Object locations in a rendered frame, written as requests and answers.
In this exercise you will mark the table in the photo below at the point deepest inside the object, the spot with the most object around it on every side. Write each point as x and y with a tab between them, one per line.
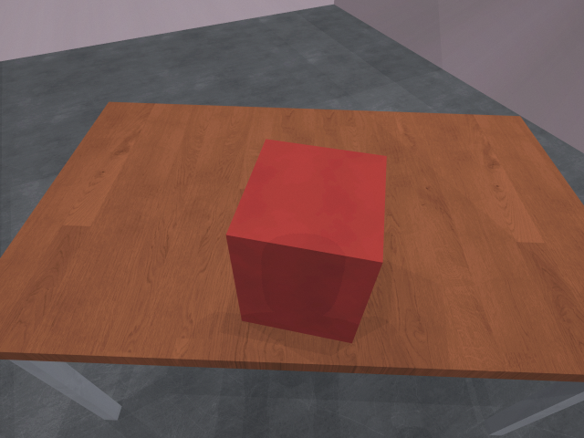
125	260

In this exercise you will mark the carton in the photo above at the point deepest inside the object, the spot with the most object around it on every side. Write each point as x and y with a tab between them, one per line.
306	240

